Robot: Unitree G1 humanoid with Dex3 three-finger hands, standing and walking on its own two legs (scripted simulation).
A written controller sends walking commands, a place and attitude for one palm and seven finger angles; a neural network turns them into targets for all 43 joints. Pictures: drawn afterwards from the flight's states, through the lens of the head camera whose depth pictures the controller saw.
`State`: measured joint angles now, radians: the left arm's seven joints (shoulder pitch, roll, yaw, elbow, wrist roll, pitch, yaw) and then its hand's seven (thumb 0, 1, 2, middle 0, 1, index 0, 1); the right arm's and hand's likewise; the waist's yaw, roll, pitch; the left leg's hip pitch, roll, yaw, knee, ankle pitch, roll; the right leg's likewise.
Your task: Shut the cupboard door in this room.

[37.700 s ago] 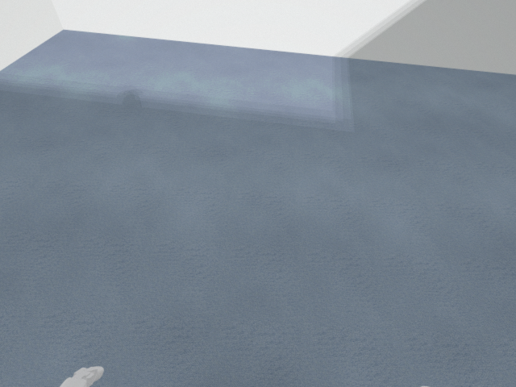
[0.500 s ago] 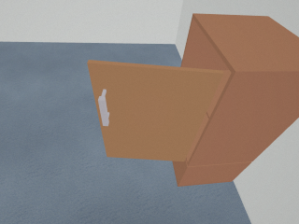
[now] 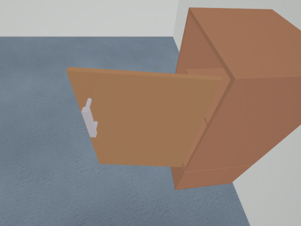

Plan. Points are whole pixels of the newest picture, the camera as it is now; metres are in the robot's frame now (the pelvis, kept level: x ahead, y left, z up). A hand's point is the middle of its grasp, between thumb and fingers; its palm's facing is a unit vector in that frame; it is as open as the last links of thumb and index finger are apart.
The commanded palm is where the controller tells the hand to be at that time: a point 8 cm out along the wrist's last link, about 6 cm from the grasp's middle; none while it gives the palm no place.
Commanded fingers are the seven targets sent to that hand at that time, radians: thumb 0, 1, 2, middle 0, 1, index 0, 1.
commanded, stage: come to a stop and stand still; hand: left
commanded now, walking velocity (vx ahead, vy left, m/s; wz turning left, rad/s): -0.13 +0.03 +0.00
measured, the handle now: (91, 118) +0.43 +0.23 -0.02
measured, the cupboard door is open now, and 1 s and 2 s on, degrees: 82 82 82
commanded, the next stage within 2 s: look again from close up in 1.42 s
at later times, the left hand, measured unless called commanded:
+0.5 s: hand out of the picture -0.01 +0.20 -0.16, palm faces -0.01 -0.96 -0.26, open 7.3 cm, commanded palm none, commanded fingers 0.00 0.90 0.90 -0.20 -0.30 -0.20 -0.30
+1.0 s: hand out of the picture -0.28 +0.18 -0.18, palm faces +0.07 -0.98 -0.17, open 7.4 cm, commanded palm none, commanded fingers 0.00 0.90 0.90 -0.20 -0.30 -0.20 -0.30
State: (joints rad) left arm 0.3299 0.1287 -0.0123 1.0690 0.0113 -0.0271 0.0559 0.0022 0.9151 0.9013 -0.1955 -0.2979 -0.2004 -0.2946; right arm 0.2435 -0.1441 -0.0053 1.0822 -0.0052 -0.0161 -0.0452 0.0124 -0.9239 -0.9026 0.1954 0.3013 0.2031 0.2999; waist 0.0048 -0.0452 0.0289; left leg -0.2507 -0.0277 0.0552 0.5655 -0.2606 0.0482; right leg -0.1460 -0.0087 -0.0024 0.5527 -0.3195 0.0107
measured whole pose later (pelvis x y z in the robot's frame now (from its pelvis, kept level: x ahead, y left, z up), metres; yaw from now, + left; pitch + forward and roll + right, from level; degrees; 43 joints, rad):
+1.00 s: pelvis -0.20 +0.02 +0.00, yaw +0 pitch -1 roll -1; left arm 0.49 0.16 0.00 1.07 0.02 0.03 0.04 0.01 0.91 0.90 -0.20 -0.30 -0.20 -0.29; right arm 0.34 -0.14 -0.04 1.01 -0.01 0.03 0.00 0.01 -0.90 -0.90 0.19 0.30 0.20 0.30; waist 0.02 -0.03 -0.04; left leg -0.28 -0.01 0.01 0.61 -0.30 0.02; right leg -0.23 0.02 -0.07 0.49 -0.25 -0.04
